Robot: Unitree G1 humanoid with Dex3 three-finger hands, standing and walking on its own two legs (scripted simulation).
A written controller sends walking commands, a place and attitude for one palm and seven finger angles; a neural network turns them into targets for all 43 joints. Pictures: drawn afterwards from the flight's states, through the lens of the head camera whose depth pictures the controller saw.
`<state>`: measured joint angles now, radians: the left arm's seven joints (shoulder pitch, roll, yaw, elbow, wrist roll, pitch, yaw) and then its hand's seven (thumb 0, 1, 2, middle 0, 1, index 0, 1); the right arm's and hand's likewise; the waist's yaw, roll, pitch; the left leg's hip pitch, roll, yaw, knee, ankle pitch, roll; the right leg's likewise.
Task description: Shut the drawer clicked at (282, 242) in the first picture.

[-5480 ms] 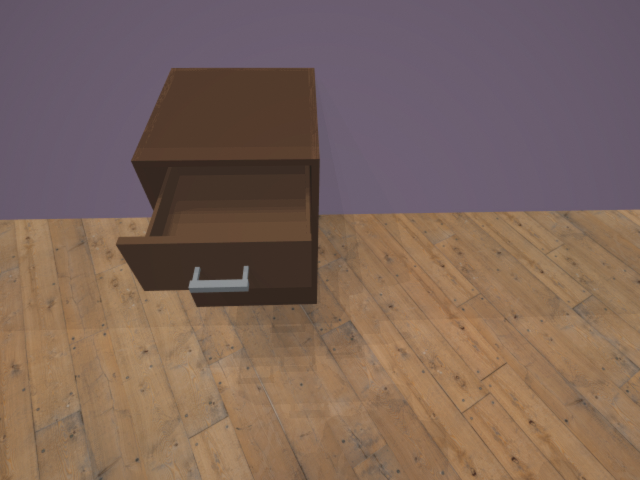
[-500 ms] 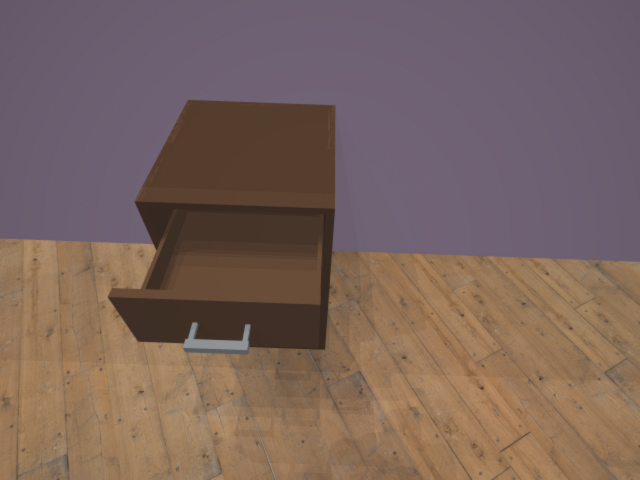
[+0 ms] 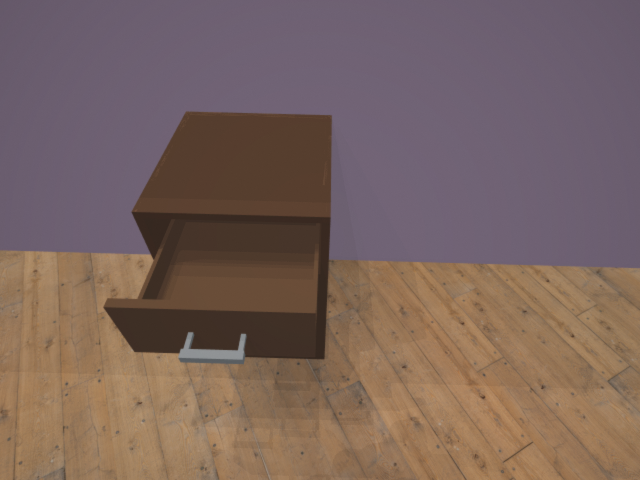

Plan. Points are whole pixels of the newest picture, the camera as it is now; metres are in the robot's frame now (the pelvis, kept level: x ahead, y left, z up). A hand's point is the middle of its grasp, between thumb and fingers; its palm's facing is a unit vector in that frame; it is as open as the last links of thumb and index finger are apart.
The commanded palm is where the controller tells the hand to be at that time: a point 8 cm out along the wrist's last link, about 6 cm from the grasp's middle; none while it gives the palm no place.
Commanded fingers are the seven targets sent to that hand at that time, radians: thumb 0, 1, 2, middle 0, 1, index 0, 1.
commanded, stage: come to a stop and stand still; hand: left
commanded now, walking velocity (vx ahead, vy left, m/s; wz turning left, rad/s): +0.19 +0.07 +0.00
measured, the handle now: (214, 347) +0.39 +0.23 -0.21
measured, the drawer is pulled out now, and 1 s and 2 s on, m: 0.23 0.23 0.23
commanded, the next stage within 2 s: look again from close up in 1.50 s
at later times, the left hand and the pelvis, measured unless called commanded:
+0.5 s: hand out of the picture +0.03 +0.17 -0.17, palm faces +0.01 -0.97 -0.24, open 7.3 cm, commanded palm none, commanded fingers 0.00 0.90 0.90 -0.20 -0.30 -0.20 -0.30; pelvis +0.02 +0.00 +0.00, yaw -1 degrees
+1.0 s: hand out of the picture +0.00 +0.14 -0.17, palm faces +0.00 -0.98 -0.19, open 7.4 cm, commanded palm none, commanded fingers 0.00 0.90 0.90 -0.20 -0.30 -0.20 -0.30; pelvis +0.00 -0.03 +0.00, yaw +0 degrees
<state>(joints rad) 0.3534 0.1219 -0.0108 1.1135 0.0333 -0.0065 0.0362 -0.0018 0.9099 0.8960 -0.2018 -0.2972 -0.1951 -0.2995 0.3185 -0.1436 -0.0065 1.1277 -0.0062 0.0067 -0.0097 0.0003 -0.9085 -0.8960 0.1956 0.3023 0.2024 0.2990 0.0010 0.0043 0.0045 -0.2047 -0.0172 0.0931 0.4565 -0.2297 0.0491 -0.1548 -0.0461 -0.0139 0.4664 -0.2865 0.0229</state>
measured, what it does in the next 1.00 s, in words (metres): stands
